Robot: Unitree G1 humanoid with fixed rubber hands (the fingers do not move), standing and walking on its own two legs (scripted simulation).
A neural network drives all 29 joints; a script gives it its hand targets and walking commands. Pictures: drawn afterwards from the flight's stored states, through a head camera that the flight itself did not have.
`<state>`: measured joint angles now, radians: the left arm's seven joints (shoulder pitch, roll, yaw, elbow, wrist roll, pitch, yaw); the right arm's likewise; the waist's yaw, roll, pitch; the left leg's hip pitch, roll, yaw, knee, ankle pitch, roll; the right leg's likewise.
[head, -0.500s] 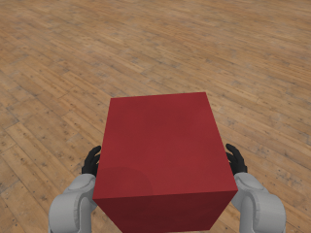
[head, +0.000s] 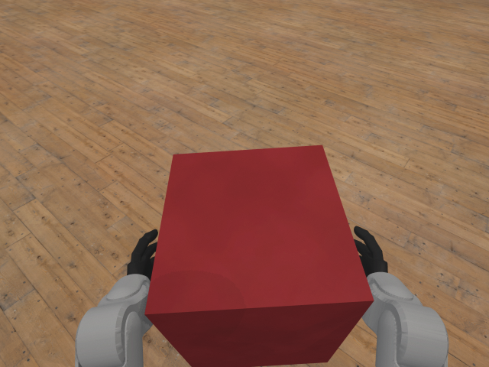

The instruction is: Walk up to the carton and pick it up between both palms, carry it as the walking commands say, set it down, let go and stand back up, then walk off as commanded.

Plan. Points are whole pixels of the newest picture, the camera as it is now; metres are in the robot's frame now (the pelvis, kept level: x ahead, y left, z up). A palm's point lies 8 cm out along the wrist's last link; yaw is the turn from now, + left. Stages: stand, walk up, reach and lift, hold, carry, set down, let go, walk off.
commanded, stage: carry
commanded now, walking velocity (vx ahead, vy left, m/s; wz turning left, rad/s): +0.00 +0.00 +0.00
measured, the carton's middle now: (254, 264) +0.30 +0.00 +0.03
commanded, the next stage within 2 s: hold in 0.84 s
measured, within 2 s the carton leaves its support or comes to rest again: neither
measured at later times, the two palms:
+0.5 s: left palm (125, 325) +0.18 +0.17 +0.08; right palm (380, 320) +0.19 -0.16 +0.09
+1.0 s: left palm (140, 330) +0.20 +0.17 +0.01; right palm (358, 328) +0.20 -0.16 +0.01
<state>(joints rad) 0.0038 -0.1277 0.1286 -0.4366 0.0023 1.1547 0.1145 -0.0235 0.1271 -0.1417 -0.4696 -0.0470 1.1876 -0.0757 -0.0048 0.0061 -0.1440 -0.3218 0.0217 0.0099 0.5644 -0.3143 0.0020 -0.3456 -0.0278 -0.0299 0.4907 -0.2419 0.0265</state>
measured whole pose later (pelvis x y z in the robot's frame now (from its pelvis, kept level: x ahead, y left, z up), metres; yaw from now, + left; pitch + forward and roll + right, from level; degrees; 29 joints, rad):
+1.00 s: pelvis -0.06 +0.00 +0.00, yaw +0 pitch -1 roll -1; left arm -0.07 -0.07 0.13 -0.01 0.10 0.84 0.05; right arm -0.09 0.07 -0.11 0.04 -0.06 0.80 -0.05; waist 0.00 0.00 0.04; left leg -0.27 0.02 0.01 0.56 -0.27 0.00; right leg -0.30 -0.03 -0.03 0.50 -0.17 0.01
